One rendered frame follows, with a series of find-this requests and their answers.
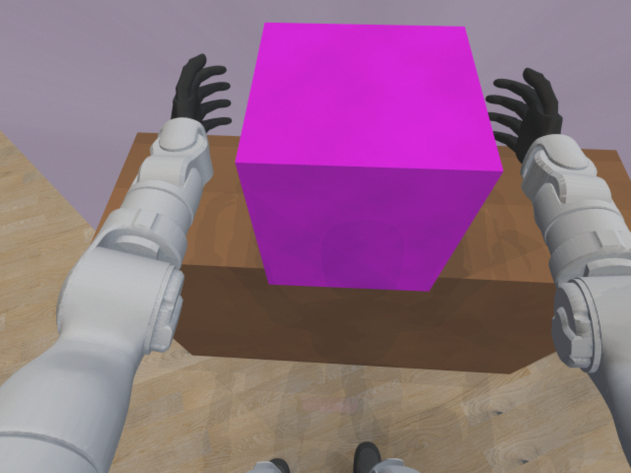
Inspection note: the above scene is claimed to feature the pedestal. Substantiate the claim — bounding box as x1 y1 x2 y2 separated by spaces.
91 132 631 374

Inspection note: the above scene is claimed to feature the left robot hand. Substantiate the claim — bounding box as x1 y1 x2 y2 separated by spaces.
171 53 232 133

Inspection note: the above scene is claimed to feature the carton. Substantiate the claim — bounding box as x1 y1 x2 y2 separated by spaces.
235 23 503 292

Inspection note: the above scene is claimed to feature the right robot foot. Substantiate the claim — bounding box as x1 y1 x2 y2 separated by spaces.
353 441 381 473

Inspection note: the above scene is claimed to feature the right robot upper arm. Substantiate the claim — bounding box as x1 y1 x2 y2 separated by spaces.
551 276 631 468

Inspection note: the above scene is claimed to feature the left robot upper arm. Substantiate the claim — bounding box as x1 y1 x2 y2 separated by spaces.
0 246 184 473

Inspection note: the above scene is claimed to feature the robot left forearm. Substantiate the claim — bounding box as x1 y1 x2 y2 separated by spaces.
56 117 213 334

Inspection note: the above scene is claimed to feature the robot right forearm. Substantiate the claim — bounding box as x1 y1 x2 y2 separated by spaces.
521 134 631 289

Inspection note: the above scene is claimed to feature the right robot hand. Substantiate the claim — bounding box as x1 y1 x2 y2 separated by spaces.
486 68 563 164

